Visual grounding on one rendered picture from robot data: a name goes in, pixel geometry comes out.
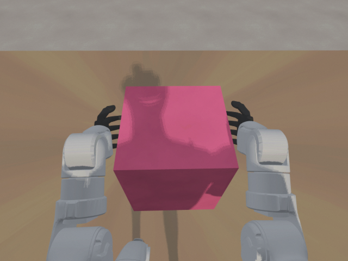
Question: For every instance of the robot left hand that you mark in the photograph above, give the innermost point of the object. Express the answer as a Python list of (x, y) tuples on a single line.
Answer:
[(103, 120)]

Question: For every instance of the left robot forearm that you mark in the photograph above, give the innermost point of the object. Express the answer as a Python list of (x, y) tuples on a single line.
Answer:
[(82, 194)]

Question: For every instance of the robot right hand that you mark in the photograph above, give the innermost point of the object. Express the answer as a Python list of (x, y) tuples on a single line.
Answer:
[(242, 117)]

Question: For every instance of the right robot upper arm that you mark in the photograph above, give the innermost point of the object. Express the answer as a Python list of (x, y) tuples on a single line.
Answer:
[(272, 240)]

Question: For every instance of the right robot forearm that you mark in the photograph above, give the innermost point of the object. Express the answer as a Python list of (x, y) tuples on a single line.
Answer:
[(267, 163)]

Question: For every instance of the carton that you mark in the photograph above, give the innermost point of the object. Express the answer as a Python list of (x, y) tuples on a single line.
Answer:
[(175, 149)]

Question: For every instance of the left robot upper arm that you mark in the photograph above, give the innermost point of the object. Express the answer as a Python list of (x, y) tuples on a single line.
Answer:
[(82, 244)]

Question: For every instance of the left robot thigh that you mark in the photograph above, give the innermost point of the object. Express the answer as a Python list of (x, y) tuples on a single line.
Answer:
[(134, 251)]

